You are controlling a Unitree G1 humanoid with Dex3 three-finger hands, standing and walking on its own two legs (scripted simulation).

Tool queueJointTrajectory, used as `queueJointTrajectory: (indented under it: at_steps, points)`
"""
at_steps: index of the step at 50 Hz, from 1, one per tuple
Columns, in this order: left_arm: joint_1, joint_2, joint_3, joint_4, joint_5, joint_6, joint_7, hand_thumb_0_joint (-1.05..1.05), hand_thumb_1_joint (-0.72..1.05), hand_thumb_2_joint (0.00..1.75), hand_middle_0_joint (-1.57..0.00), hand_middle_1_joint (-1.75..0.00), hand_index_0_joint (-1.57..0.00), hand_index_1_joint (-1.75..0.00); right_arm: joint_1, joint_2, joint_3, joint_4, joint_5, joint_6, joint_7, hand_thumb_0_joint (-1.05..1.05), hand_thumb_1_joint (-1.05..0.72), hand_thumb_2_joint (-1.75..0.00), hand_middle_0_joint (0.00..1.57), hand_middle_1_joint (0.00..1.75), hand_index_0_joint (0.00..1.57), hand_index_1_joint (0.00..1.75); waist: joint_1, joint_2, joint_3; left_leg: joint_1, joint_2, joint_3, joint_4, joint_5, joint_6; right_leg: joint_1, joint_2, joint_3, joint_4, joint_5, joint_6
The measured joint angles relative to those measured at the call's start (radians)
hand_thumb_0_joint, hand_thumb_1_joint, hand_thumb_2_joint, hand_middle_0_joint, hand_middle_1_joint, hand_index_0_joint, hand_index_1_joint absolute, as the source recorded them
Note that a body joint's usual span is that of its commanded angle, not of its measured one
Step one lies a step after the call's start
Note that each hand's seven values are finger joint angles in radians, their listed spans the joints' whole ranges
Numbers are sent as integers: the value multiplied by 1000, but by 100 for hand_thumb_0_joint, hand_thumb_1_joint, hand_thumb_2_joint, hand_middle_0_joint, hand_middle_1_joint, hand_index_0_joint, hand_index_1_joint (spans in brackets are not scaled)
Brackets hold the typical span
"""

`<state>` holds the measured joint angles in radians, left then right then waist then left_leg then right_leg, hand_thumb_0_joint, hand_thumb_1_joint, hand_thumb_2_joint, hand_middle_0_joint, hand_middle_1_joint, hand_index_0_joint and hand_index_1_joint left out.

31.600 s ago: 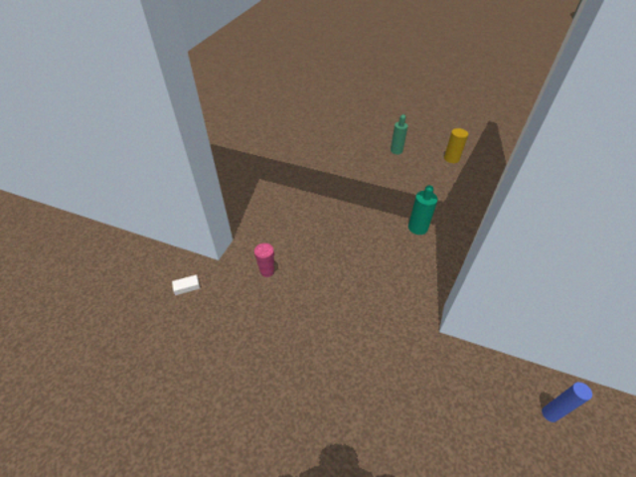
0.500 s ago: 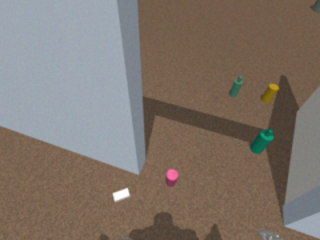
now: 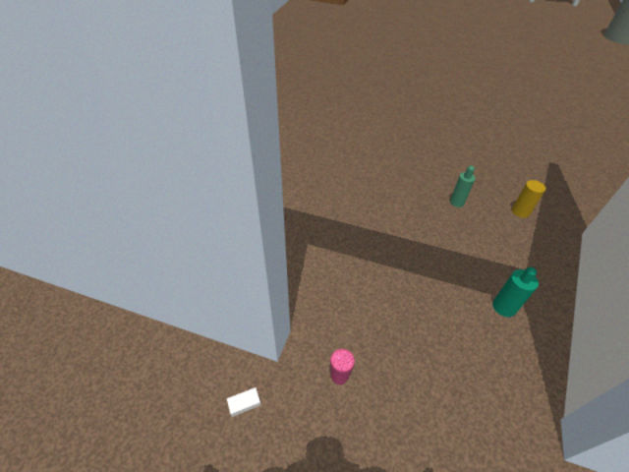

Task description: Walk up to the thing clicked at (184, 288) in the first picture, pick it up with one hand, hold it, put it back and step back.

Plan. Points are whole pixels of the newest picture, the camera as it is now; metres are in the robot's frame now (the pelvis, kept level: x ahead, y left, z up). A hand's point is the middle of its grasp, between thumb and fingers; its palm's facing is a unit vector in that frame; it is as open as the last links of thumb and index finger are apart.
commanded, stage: walk up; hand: left
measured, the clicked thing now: (244, 401) +0.46 +0.22 -0.77
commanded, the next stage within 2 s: none
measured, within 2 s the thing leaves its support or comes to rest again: neither
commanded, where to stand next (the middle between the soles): +0.07 -0.01 m, yaw -2 degrees
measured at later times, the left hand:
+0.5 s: hand out of the picture +0.07 +0.26 -0.16, palm faces +0.01 -0.95 -0.31, open 7.4 cm
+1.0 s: hand out of the picture +0.00 +0.23 -0.15, palm faces +0.04 -0.93 -0.35, open 7.4 cm
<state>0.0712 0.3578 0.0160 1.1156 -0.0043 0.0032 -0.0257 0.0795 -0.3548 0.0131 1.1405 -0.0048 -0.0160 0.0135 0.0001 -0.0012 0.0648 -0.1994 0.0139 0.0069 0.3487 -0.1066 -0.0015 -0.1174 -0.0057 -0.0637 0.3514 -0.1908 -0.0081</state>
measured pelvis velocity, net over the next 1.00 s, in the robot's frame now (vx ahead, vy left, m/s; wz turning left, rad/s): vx -0.02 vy -0.03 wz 0.05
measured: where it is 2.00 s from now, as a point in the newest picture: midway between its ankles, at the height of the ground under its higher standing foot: outside the picture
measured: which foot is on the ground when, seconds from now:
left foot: down 0.00-0.80, up 0.82-1.00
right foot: down 0.00-1.00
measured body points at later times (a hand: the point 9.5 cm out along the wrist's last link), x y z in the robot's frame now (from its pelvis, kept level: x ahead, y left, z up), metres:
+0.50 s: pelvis +0.01 +0.01 +0.00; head +0.02 +0.01 +0.45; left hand +0.07 +0.31 -0.14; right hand +0.10 -0.29 -0.13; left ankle +0.05 +0.12 -0.75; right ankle +0.00 -0.11 -0.75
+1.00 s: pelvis -0.02 -0.03 +0.00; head +0.01 -0.04 +0.44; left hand +0.00 +0.28 -0.13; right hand +0.07 -0.33 -0.14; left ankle -0.04 +0.11 -0.72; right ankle -0.04 -0.13 -0.75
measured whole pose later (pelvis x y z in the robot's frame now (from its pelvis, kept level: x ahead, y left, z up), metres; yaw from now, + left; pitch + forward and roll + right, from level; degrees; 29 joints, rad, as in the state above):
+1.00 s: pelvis -0.02 -0.03 +0.00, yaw +3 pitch -1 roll +0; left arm 0.24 0.33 0.05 1.01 0.05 -0.03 -0.04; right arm 0.16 -0.39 -0.05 1.03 -0.04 0.03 0.05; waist 0.03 0.03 0.07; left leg -0.30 0.00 -0.04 0.72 -0.43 0.00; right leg -0.14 -0.01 -0.06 0.44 -0.29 -0.04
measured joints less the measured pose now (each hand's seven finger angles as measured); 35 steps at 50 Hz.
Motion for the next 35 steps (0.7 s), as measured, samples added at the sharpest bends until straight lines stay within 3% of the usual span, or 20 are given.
queueJointTrajectory:
  at_steps: [26, 33, 35]
  points:
    - [34, -8, 3, 35, 4, 1, 4, 1, 91, 90, -20, -30, -20, -30, -16, 18, -4, 13, 0, 0, -1, 1, -90, -90, 20, 30, 20, 30, 4, -1, -15, 3, -9, -2, -21, 3, 8, 14, -7, -2, -40, 12, 11]
    - [6, 25, 35, -51, 2, 39, 9, 1, 91, 90, -21, -30, -20, -30, -51, 1, -28, -57, 7, 23, -10, 1, -90, -90, 20, 30, 20, 30, 9, -19, 45, -83, -16, -3, 73, -14, 11, -106, -17, 7, 134, -48, -5]
    - [4, 38, 43, -74, 6, 51, 9, 1, 91, 90, -21, -30, -20, -30, -55, -6, -38, -84, 1, 33, -13, 1, -90, -90, 20, 30, 21, 30, 6, -21, 56, -114, -17, -10, 108, -20, 9, -148, -8, 30, 239, -131, -21]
